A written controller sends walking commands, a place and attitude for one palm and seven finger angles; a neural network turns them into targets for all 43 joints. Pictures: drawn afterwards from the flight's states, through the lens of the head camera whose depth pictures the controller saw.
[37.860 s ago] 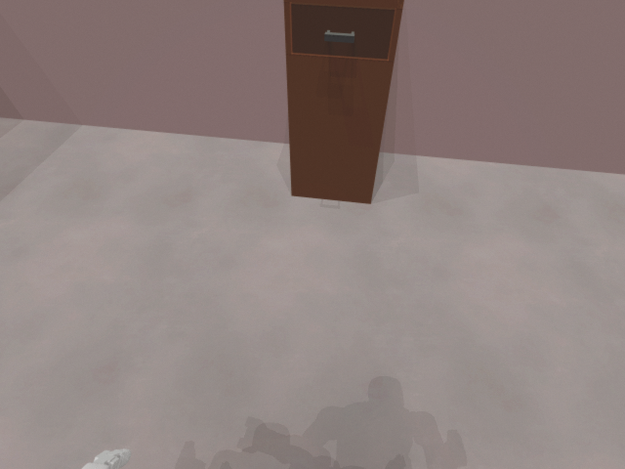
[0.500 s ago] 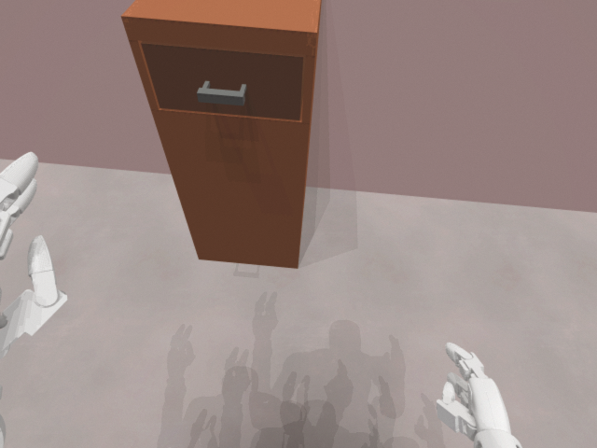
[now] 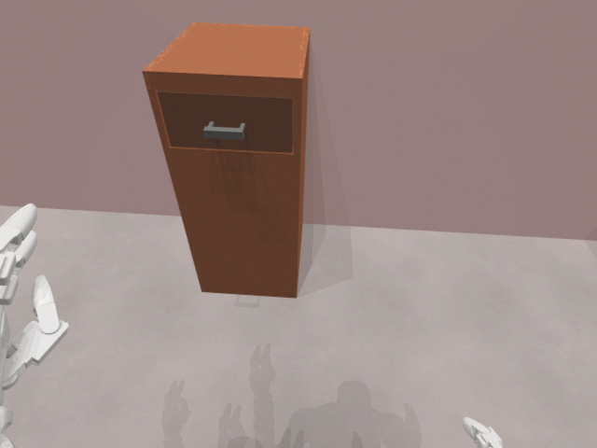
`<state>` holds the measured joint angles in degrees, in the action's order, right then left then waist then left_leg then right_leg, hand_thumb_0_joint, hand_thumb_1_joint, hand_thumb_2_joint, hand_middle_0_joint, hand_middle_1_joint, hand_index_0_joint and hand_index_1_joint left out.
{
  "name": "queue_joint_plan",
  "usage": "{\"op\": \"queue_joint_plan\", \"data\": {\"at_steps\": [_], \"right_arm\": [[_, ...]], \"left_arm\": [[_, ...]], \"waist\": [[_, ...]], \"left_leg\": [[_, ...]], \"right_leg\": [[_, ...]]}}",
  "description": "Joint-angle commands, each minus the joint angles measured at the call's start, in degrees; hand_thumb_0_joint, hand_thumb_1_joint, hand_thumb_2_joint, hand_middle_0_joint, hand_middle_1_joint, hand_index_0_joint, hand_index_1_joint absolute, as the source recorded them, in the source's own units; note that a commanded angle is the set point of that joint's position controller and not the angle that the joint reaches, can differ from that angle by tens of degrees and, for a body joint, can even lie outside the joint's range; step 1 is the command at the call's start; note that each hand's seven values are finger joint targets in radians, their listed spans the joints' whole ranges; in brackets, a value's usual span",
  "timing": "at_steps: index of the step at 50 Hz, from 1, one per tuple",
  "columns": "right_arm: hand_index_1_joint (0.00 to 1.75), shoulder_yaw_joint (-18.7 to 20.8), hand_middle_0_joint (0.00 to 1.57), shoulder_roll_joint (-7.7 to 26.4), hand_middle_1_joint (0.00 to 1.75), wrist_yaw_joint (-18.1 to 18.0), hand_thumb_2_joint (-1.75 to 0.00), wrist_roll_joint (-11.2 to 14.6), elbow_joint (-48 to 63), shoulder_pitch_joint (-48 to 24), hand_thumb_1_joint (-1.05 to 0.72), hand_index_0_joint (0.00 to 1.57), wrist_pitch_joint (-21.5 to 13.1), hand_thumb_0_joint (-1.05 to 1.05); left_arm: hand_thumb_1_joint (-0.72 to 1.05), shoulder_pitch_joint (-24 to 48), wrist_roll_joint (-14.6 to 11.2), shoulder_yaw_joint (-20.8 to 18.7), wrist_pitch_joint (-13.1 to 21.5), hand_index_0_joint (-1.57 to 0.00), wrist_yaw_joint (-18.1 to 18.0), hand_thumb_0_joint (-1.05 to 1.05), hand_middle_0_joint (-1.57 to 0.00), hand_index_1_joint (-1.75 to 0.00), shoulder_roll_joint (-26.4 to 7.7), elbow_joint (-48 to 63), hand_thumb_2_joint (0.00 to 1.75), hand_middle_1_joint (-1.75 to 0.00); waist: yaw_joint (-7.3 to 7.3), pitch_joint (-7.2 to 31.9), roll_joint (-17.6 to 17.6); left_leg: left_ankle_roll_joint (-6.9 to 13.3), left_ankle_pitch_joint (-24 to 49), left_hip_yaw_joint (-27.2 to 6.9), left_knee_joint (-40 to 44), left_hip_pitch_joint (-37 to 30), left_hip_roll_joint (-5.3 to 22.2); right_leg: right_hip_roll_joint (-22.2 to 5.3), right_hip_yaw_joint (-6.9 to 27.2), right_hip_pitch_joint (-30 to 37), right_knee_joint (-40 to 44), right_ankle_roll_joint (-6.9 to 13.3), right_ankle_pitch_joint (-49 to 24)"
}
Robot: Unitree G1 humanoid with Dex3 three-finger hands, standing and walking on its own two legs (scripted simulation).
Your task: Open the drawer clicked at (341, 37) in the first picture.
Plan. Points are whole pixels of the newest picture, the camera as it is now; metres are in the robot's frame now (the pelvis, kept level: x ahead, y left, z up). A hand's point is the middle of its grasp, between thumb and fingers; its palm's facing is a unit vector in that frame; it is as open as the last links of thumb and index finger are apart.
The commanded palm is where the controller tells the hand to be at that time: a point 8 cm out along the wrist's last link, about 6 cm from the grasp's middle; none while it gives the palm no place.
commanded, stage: stop stepping back and stand still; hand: left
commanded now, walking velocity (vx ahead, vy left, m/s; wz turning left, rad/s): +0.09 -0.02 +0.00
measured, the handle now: (225, 129) +0.88 +0.22 +0.01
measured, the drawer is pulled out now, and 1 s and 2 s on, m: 0.00 0.00 0.00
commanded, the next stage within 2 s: let the arm hang, fingers relaxed in 0.14 s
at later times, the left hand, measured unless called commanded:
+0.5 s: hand out of the picture +0.11 +0.22 -0.14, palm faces -0.08 -0.96 -0.28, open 7.4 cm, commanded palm none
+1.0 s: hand out of the picture +0.03 +0.29 -0.14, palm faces +0.01 -0.92 -0.38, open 7.4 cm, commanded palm none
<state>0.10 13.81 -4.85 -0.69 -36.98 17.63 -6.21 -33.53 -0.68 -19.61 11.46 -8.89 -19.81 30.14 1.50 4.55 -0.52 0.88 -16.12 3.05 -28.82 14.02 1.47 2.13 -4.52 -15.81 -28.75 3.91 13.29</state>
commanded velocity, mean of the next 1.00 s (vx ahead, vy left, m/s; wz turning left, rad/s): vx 0.00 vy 0.00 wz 0.00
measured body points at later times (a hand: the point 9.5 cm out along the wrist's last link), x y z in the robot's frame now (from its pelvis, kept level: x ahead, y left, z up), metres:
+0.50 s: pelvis -0.01 +0.02 -0.01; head +0.01 +0.00 +0.44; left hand +0.11 +0.27 -0.12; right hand +0.10 -0.25 -0.14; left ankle +0.01 +0.13 -0.73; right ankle +0.02 -0.07 -0.74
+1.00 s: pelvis +0.00 +0.03 +0.01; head +0.01 +0.01 +0.46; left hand +0.03 +0.34 -0.11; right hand +0.06 -0.24 -0.14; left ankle +0.01 +0.13 -0.74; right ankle +0.02 -0.07 -0.74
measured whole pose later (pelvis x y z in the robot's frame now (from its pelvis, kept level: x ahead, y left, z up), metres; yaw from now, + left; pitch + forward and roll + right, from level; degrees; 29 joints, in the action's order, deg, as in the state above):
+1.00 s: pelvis +0.00 +0.03 +0.01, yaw +2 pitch -2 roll +0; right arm 0.2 17.3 -0.1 -0.6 -61.6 10.5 0.2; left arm -10.3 0.7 -0.3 0.3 -0.2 -19.9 -63.7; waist -0.4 -2.9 2.2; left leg 1.9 -10.1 1.1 -20.9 8.7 -1.6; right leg 1.1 -1.4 -9.1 -20.8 1.6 9.5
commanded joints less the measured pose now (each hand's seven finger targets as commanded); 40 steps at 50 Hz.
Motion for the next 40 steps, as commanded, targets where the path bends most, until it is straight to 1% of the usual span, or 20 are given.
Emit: {"op": "queue_joint_plan", "data": {"at_steps": [1,4,7,9,11,12,13,15,16,18,19,20,21,22,23,25,28,31,37,40], "right_arm": [[0.30,1.40,0.20,5.61,0.30,-0.52,-0.90,-0.26,10.75,-8.68,-0.90,0.20,-4.31,0.00],[0.30,1.45,0.20,5.35,0.30,-0.40,-0.90,-0.04,10.70,-8.41,-0.90,0.20,-4.96,0.00],[0.30,1.85,0.20,5.04,0.30,0.20,-0.90,0.37,9.66,-7.64,-0.90,0.20,-5.27,0.00],[0.30,1.69,0.20,4.71,0.30,0.53,-0.90,0.64,9.15,-7.19,-0.90,0.20,-5.08,0.00],[0.30,1.63,0.20,4.69,0.30,0.61,-0.90,0.67,9.23,-7.60,-0.90,0.20,-4.93,0.00],[0.30,5.47,0.20,13.77,0.30,5.15,-0.90,-0.12,-5.23,-7.95,-0.90,0.20,-7.69,0.00],[0.30,6.14,0.20,14.88,0.30,5.57,-0.90,-0.19,-4.82,-5.06,-0.90,0.20,-2.67,0.00],[0.30,4.91,0.20,12.90,0.30,4.82,-0.90,-0.24,-3.06,-6.19,-0.90,0.20,0.12,0.00],[0.30,4.30,0.20,12.81,0.30,4.71,-0.90,-0.59,-2.53,-6.73,-0.90,0.20,1.07,0.00],[0.30,3.60,0.20,13.34,0.30,4.43,-0.90,-1.15,-2.12,-7.72,-0.90,0.20,2.14,0.00],[0.30,3.38,0.20,13.61,0.30,4.33,-0.90,-1.18,-2.07,-9.22,-0.90,0.20,2.55,0.00],[0.30,3.29,0.20,13.71,0.30,4.24,-0.90,-1.00,-2.32,-10.49,-0.90,0.20,2.83,0.00],[0.30,3.32,0.20,12.65,0.30,4.33,-0.90,-0.60,-2.69,-9.95,-0.90,0.20,3.13,0.00],[0.30,3.35,0.20,12.03,0.30,4.44,-0.90,-0.13,-3.18,-8.56,-0.90,0.20,3.75,0.00],[0.30,3.41,0.20,12.31,0.30,4.29,-0.90,-0.32,-4.55,-8.13,-0.90,0.20,4.53,0.00],[0.30,3.20,0.20,11.74,0.30,4.28,-0.90,-0.42,-7.44,-7.29,-0.90,0.20,5.28,0.00],[0.30,2.32,0.20,10.79,0.30,4.25,-0.90,-0.27,-10.86,-6.08,-0.90,0.20,5.42,0.00],[0.30,2.14,0.20,11.23,0.30,4.27,-0.90,-0.49,-13.73,-8.15,-0.90,0.20,6.13,0.00],[0.30,2.52,0.20,12.72,0.30,3.86,-0.90,-0.23,-18.24,-5.21,-0.90,0.20,5.93,0.00],[0.30,2.49,0.20,13.33,0.30,3.77,-0.90,-0.25,-19.92,-5.23,-0.90,0.20,5.81,0.00]], "left_arm": [[0.90,2.72,0.26,-8.22,4.40,-0.20,-1.57,0.00,-0.20,-0.30,-12.01,16.80,0.90,-0.30],[0.90,2.20,0.22,-9.03,4.34,-0.20,-1.68,0.00,-0.20,-0.30,-11.76,14.30,0.90,-0.30],[0.90,2.58,-0.34,-8.78,4.55,-0.20,-1.43,0.00,-0.20,-0.30,-11.29,11.71,0.90,-0.30],[0.90,2.42,-0.41,-8.11,4.34,-0.20,-1.27,0.00,-0.20,-0.30,-10.69,10.17,0.90,-0.30],[0.90,1.88,-0.46,-7.25,4.14,-0.20,-0.99,0.00,-0.20,-0.30,-9.90,9.85,0.90,-0.30],[0.90,9.19,3.75,14.54,-3.40,-0.20,6.39,0.00,-0.20,-0.30,-4.00,-34.65,0.90,-0.30],[0.90,9.09,3.83,12.22,-9.18,-0.20,8.60,0.00,-0.20,-0.30,-3.87,-35.82,0.90,-0.30],[0.90,10.88,3.19,12.70,-11.21,-0.20,9.19,0.00,-0.20,-0.30,-0.72,-36.45,0.90,-0.30],[0.90,13.40,3.07,12.83,-11.26,-0.20,9.23,0.00,-0.20,-0.30,-1.39,-38.45,0.90,-0.30],[0.90,15.34,2.93,13.20,-11.21,-0.20,9.04,0.00,-0.20,-0.30,-3.04,-44.13,0.90,-0.30],[0.90,15.02,2.93,13.38,-11.09,-0.20,9.00,0.00,-0.20,-0.30,-3.75,-47.96,0.90,-0.30],[0.90,13.89,3.11,13.35,-10.80,-0.20,8.96,0.00,-0.20,-0.30,-5.20,-52.23,0.90,-0.30],[0.90,14.09,3.25,13.50,-10.50,-0.20,8.80,0.00,-0.20,-0.30,-7.59,-55.85,0.90,-0.30],[0.90,16.27,3.22,13.90,-10.31,-0.20,8.69,0.00,-0.20,-0.30,-9.81,-58.61,0.90,-0.30],[0.90,18.89,2.84,14.37,-10.14,-0.20,8.63,0.00,-0.20,-0.30,-10.79,-61.35,0.90,-0.30],[0.90,21.62,2.40,15.40,-10.07,-0.20,8.46,0.00,-0.20,-0.30,-10.12,-66.21,0.90,-0.30],[0.90,23.25,1.55,16.64,-10.19,-0.20,8.30,0.00,-0.20,-0.30,-7.89,-72.25,0.90,-0.30],[0.90,21.78,1.42,17.07,-10.97,-0.20,8.38,0.00,-0.20,-0.30,-6.03,-78.49,0.90,-0.30],[0.90,21.00,1.30,17.38,-10.51,-0.20,8.35,0.00,-0.20,-0.30,-6.66,-86.30,0.90,-0.30],[0.90,21.93,1.25,17.64,-10.44,-0.20,8.32,0.00,-0.20,-0.30,-7.00,-88.56,0.90,-0.30]], "waist": [[-0.81,-5.14,7.26],[-0.94,-5.34,2.61],[-0.44,-2.83,-2.10],[-0.52,-2.10,-2.94],[-0.61,-1.98,-2.34],[3.48,-3.38,-0.10],[1.24,-3.38,3.25],[-0.19,-3.87,5.96],[-0.34,-3.72,3.84],[-1.13,-2.22,-0.67],[-2.49,-1.14,-2.65],[-3.71,0.37,-4.36],[-3.22,1.97,-8.82],[-1.76,2.50,-12.65],[-1.11,0.74,-13.26],[-0.31,-0.67,-4.72],[0.07,-0.52,3.77],[-1.56,-6.45,10.19],[-1.62,-3.93,5.37],[-1.49,-5.45,3.92]], "left_leg": [[3.74,-17.24,-10.43,12.72,8.31,7.09],[2.34,-12.75,-6.58,8.25,9.41,4.78],[0.66,-4.11,-2.58,-0.93,5.00,1.26],[0.26,-2.09,-2.13,-1.66,2.70,0.87],[0.42,0.13,-2.57,1.09,0.55,1.29],[1.36,13.54,-6.09,-6.37,-0.26,5.06],[2.59,17.21,-9.56,-0.56,3.40,7.65],[5.84,18.18,-13.44,3.98,9.50,10.88],[7.26,20.13,-15.71,5.05,8.99,11.89],[8.44,24.13,-16.71,5.44,7.04,12.51],[7.60,24.34,-14.96,3.86,7.71,11.18],[5.48,22.04,-11.74,0.69,8.59,7.78],[2.87,14.12,-7.55,-3.30,7.77,2.82],[1.31,3.72,-4.80,-6.37,6.58,-0.90],[0.72,-4.97,-4.53,-7.84,5.55,-2.09],[0.63,-5.79,-5.02,-5.97,1.71,-1.29],[1.19,8.85,-8.27,2.54,-3.65,2.19],[1.74,-3.24,-11.16,9.92,2.48,4.29],[1.86,-3.50,-11.41,12.23,-0.13,5.19],[1.88,-2.12,-11.26,13.24,-0.74,5.44]], "right_leg": [[-4.75,8.83,-0.02,4.69,-2.60,11.88],[-6.07,11.44,0.46,8.32,-2.08,11.35],[-11.56,17.76,-0.53,13.79,0.23,8.96],[-13.20,18.23,-0.69,14.95,0.95,7.46],[-11.64,15.41,-0.82,13.69,0.09,4.81],[-10.91,6.79,-8.84,0.31,-0.12,-6.72],[-7.51,6.93,-7.04,-4.49,-1.69,-8.74],[-3.35,4.31,-5.47,-13.20,-2.78,0.76],[-2.74,5.11,-5.91,-15.64,-2.77,6.39],[-2.84,7.03,-4.02,-15.90,-2.67,9.33],[-3.41,7.60,0.25,-11.65,-2.54,5.57],[-4.94,9.17,5.80,-5.87,-2.09,-5.85],[-8.63,14.62,8.16,-1.08,-0.75,-14.40],[-13.38,19.71,7.24,3.38,1.74,-15.60],[-15.73,22.14,5.78,5.90,3.99,-15.52],[-14.85,20.88,3.43,7.32,4.87,-11.97],[-9.21,14.57,2.71,5.43,1.11,-6.55],[-6.62,12.16,3.68,8.84,-0.37,6.18],[-6.77,10.95,7.28,10.62,-0.32,3.01],[-7.15,10.77,6.86,11.46,-0.48,1.97]]}}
